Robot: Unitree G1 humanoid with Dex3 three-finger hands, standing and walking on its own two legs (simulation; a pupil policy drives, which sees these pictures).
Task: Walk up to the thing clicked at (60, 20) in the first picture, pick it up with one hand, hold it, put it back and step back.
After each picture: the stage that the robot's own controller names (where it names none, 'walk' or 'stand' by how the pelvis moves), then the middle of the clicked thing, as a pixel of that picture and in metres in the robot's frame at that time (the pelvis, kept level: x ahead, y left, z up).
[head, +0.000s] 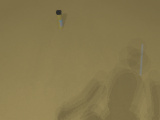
stand; (59, 19) +1.75 +0.29 -0.65
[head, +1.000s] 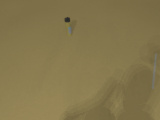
walk; (68, 27) +1.65 +0.28 -0.65
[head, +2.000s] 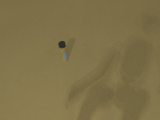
walk; (63, 52) +1.11 +0.26 -0.65
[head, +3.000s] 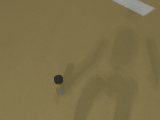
walk; (59, 86) +0.69 +0.20 -0.63
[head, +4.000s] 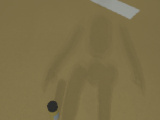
walk; (53, 112) +0.48 +0.16 -0.64
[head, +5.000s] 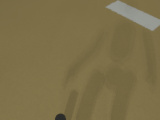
stand; out of the picture +0.41 +0.16 -0.64
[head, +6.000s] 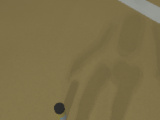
stand; (60, 113) +0.44 +0.17 -0.64
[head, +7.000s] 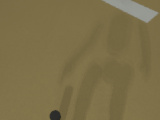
stand; out of the picture +0.40 +0.19 -0.64
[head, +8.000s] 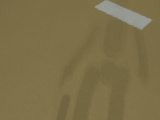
stand; out of the picture +0.37 +0.20 -0.66
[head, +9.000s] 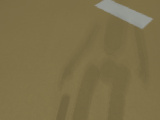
stand; out of the picture +0.35 +0.20 -0.66
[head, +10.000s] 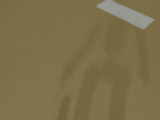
stand; out of the picture +0.35 +0.20 -0.66
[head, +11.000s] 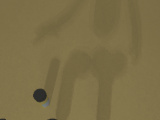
go down; (42, 99) +0.39 +0.21 -0.53
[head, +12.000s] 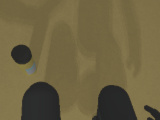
go down; (26, 63) +0.43 +0.26 -0.28
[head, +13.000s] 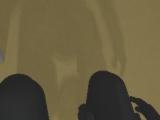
close in; out of the picture +0.41 +0.29 -0.20
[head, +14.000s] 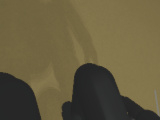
close; out of the picture +0.39 +0.31 -0.15
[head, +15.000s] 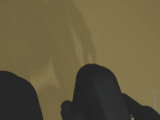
lift; out of the picture +0.37 +0.31 -0.15
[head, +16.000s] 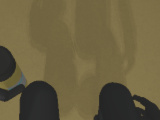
lift; (8, 76) +0.31 +0.25 -0.02
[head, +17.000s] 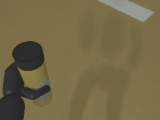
hold; (36, 79) +0.33 +0.15 +0.08
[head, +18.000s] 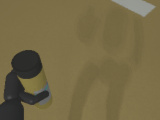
hold; (36, 84) +0.32 +0.16 +0.04
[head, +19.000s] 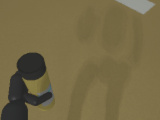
crouch; (39, 86) +0.32 +0.15 +0.02
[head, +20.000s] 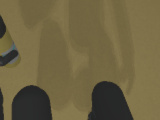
crouch; (1, 45) +0.44 +0.24 -0.05
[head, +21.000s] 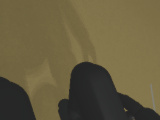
lower; out of the picture +0.40 +0.32 -0.16
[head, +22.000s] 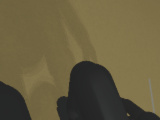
lower; out of the picture +0.41 +0.32 -0.16
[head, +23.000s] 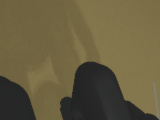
lower; out of the picture +0.39 +0.32 -0.16
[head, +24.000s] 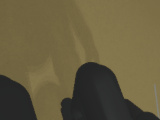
lower; out of the picture +0.38 +0.31 -0.16
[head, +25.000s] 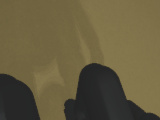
loosen; out of the picture +0.38 +0.29 -0.15
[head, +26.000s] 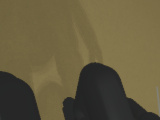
rise; out of the picture +0.38 +0.29 -0.16
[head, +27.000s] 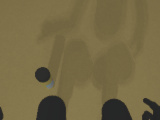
walk; (46, 80) +0.41 +0.21 -0.41
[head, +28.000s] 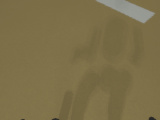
stand; out of the picture +0.36 +0.17 -0.60
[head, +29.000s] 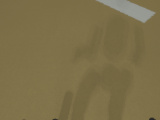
stand; out of the picture +0.36 +0.18 -0.60
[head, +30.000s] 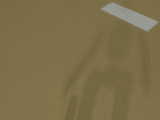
stand; out of the picture +0.38 +0.16 -0.65
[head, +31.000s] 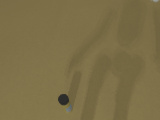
walk; (65, 104) +0.45 +0.19 -0.63
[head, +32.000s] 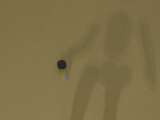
walk; (62, 71) +0.73 +0.15 -0.63
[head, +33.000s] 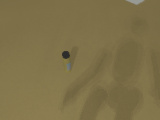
stand; (66, 62) +0.99 +0.19 -0.64
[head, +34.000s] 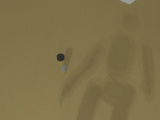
stand; (61, 64) +0.96 +0.20 -0.66
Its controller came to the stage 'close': yes
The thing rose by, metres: 0.67
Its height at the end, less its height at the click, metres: +0.00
